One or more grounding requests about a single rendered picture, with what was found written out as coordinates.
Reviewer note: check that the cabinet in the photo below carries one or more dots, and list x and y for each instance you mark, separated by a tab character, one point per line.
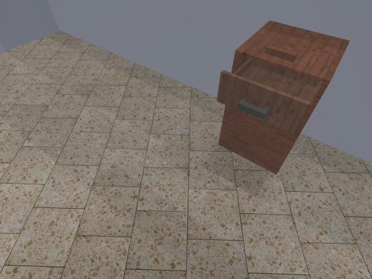
318	57

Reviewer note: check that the drawer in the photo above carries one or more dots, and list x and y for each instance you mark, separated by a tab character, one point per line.
288	94

